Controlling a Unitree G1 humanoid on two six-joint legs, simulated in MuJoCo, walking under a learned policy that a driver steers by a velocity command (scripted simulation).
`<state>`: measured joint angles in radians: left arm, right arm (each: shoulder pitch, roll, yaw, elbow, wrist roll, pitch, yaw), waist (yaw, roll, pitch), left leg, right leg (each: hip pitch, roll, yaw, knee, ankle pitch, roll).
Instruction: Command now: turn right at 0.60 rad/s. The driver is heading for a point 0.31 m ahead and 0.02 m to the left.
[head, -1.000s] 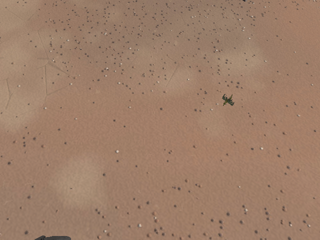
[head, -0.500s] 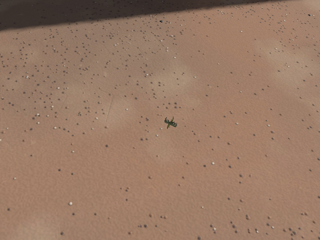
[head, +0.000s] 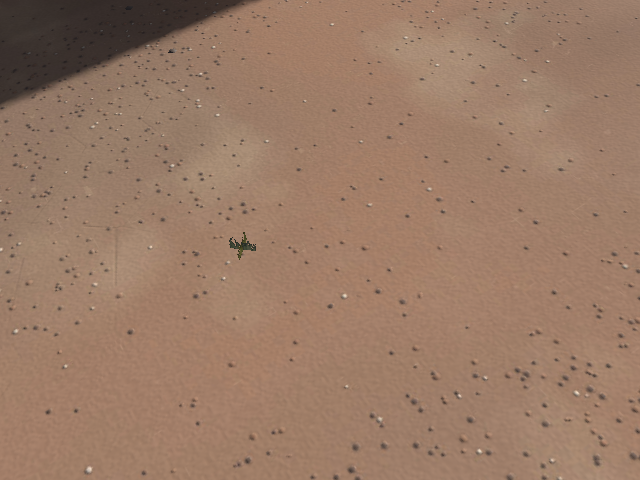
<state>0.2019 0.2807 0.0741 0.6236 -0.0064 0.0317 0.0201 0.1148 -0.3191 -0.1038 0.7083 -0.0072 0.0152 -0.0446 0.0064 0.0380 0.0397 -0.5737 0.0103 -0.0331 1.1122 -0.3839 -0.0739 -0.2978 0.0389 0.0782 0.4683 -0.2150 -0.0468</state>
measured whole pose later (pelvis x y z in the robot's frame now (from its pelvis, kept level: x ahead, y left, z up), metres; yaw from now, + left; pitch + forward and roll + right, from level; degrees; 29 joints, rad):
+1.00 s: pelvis +0.10 -0.04 -0.01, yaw -8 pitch +0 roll +0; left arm 0.12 0.22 0.03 0.78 0.00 -0.01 -0.01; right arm 0.22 -0.27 -0.03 0.80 -0.01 0.01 -0.04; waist -0.01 0.01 0.03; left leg -0.11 0.06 -0.03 0.48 -0.36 -0.06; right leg -0.26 0.05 0.00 0.53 -0.26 -0.04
